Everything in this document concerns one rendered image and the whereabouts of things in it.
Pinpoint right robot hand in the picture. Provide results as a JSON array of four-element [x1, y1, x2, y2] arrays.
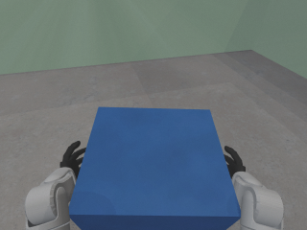
[[224, 146, 246, 179]]

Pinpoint left robot hand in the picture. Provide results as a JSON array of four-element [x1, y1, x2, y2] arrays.
[[59, 141, 86, 179]]

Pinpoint left robot forearm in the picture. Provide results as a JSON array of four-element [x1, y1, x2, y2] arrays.
[[24, 167, 77, 230]]

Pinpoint right robot forearm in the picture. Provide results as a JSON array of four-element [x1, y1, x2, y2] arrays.
[[231, 172, 285, 230]]

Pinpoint carton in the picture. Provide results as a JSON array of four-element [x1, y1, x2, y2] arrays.
[[68, 106, 241, 230]]

